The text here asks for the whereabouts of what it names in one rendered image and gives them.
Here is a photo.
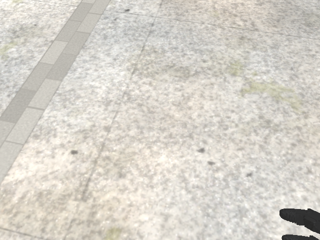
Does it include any robot right hand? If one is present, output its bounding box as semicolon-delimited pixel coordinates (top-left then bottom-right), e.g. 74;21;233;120
279;208;320;240

